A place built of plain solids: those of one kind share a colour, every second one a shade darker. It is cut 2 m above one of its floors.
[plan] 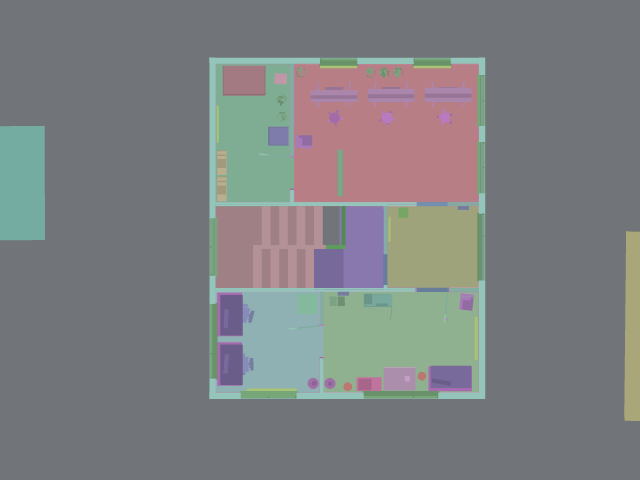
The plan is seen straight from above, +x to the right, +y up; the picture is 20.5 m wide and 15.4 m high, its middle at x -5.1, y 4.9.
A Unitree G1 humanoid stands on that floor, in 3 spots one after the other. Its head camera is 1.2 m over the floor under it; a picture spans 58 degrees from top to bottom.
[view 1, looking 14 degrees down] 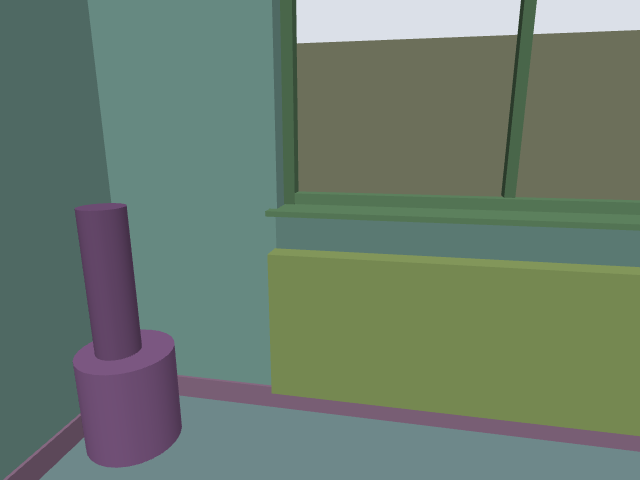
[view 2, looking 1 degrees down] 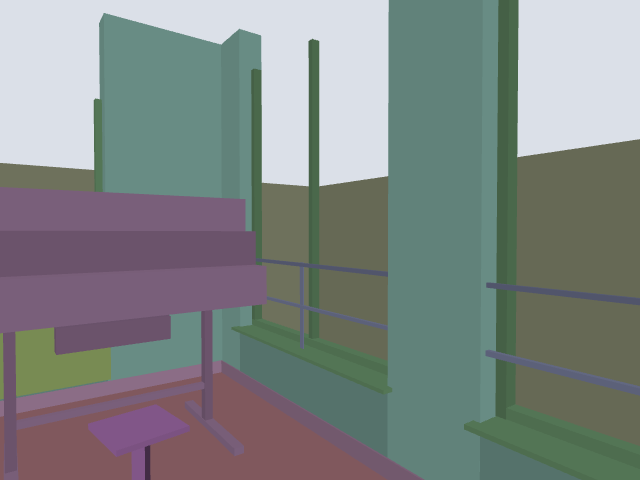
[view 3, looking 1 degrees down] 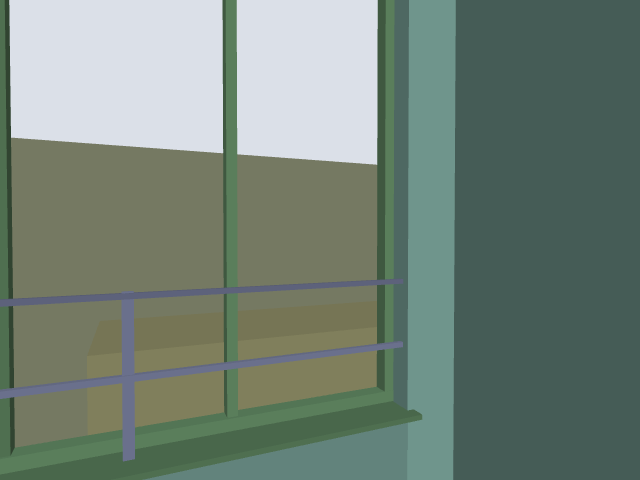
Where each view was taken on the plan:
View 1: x -6.35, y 1.65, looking -79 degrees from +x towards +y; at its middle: wall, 1.73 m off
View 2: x -1.50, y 7.05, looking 54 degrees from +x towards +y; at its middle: yard_bound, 16.89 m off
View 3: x -1.50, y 4.67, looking -24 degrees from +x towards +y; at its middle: yard_bound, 10.87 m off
